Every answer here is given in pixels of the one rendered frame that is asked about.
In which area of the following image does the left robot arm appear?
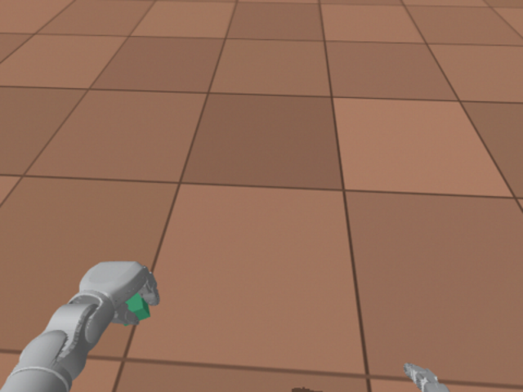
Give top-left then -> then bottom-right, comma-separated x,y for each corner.
0,290 -> 115,392

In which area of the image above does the right robot hand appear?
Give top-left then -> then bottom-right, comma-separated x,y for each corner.
404,363 -> 450,392

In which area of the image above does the cube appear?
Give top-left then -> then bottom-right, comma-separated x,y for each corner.
124,293 -> 150,326

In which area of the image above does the left robot hand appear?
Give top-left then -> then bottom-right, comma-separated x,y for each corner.
79,261 -> 159,325

